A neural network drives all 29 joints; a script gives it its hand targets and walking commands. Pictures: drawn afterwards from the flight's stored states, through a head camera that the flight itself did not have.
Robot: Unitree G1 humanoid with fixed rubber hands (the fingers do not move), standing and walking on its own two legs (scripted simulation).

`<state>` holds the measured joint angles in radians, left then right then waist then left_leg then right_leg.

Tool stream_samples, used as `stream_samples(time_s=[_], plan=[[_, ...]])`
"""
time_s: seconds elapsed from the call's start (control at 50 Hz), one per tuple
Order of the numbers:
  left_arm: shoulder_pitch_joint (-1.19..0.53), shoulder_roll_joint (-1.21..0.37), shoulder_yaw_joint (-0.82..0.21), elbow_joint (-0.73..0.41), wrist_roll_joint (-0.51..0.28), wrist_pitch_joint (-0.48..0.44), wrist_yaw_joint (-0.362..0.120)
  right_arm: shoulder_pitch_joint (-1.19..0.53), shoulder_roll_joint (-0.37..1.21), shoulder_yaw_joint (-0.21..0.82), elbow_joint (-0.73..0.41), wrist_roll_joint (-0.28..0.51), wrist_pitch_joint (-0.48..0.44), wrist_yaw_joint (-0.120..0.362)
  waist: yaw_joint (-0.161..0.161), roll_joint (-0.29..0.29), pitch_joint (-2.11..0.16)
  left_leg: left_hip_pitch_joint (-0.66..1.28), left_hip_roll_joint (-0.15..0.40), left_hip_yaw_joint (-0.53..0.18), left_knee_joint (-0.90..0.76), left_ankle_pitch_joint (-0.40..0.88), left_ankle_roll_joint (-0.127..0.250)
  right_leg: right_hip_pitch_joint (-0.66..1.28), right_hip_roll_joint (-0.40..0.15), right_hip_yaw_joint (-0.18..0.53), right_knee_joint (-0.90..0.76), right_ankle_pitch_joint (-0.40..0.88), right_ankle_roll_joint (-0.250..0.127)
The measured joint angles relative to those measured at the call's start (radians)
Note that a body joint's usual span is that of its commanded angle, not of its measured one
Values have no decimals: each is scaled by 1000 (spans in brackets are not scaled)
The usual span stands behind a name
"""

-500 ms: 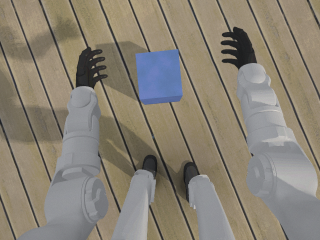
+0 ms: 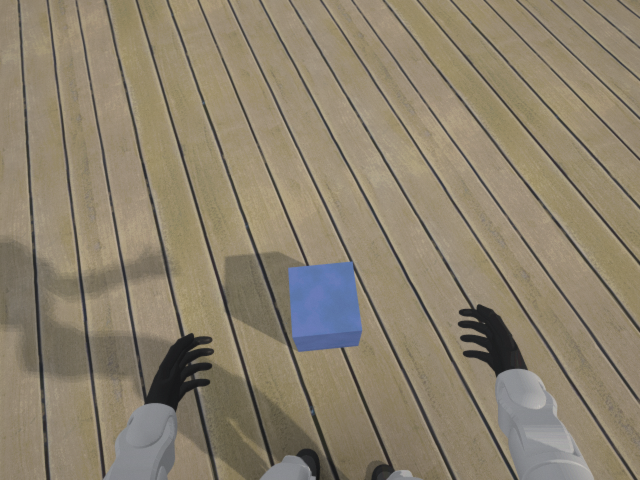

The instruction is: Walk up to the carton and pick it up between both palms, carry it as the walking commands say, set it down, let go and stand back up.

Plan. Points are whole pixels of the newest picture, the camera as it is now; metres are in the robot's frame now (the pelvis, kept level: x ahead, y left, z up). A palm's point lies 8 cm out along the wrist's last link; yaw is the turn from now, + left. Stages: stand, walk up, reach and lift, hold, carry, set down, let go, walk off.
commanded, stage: let go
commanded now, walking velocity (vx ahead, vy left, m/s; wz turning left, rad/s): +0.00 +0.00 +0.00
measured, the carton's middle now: (324, 308) +0.52 +0.05 -0.66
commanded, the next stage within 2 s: stand in 0.70 s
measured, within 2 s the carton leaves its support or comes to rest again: neither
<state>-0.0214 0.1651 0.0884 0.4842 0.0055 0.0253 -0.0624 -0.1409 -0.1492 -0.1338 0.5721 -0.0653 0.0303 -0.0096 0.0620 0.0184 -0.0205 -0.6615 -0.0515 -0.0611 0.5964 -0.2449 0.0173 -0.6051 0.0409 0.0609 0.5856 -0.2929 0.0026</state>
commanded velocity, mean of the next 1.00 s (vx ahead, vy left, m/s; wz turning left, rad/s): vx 0.00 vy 0.00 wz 0.00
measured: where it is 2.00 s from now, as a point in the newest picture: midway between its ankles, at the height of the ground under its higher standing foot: outside the picture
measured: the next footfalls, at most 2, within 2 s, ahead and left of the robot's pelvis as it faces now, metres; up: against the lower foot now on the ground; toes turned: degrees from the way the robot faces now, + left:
none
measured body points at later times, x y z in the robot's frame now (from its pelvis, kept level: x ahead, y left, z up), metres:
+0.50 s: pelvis +0.01 -0.02 +0.02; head +0.02 -0.02 +0.47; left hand +0.19 +0.21 -0.06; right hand +0.18 -0.26 -0.06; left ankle +0.01 +0.10 -0.72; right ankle -0.02 -0.12 -0.72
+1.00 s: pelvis +0.02 +0.00 +0.01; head +0.04 +0.01 +0.46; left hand +0.17 +0.28 -0.09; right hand +0.16 -0.30 -0.07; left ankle +0.01 +0.10 -0.72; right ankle -0.02 -0.12 -0.72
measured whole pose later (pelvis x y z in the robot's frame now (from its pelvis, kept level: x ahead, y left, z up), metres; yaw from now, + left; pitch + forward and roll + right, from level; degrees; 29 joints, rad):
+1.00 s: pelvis +0.02 +0.00 +0.01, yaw +0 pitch +0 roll +0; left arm 0.20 0.34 0.04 0.69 0.04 0.03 0.02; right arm 0.18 -0.33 -0.05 0.73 -0.04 0.02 -0.02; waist 0.00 -0.04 0.02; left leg -0.22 -0.05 -0.06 0.51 -0.29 0.02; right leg -0.15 0.04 0.07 0.48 -0.32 -0.01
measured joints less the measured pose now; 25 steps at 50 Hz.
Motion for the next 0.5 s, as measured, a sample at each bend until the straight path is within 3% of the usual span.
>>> stream_samples(time_s=[0.2, 0.36, 0.5], plan=[[242, 26, -57, -69, -16, 0, 4, 278, -42, 63, -89, 44, -14, 41, -30, -10, 56, 325, 3, -7, -137, 18, -7, 319, -5, 0, -125, 13, -14], [257, 61, -57, -67, -1, 63, -10, 365, -61, 89, -129, 59, 49, 71, -59, -27, 89, 487, 14, -14, -160, 6, -17, 483, 5, -6, -150, 4, -29], [228, 58, -47, -62, 18, 111, -17, 370, -60, 89, -142, 56, 94, 80, -64, -34, 115, 548, 17, -14, -146, -10, -19, 543, 9, -6, -134, -12, -34]])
